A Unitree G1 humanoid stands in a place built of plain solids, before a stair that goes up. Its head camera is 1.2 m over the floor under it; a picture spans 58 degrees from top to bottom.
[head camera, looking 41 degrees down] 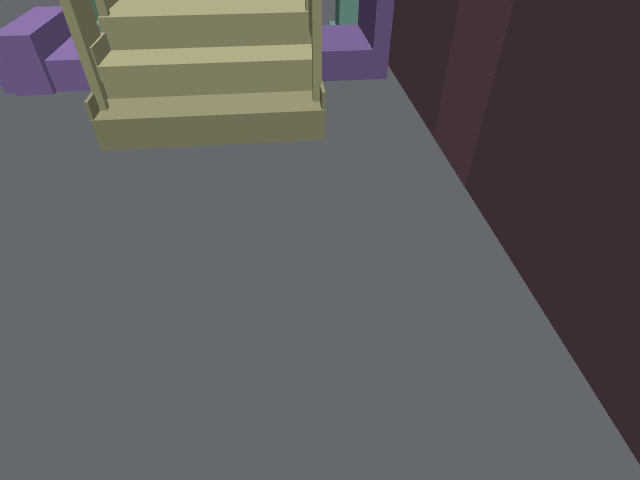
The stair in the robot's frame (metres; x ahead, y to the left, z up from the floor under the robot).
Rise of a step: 0.18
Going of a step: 0.28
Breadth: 1.25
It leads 6 degrees to the left of straight ahead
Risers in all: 3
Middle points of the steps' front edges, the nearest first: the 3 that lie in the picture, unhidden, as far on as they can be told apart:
2.19 0.59 0.18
2.47 0.62 0.36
2.75 0.65 0.54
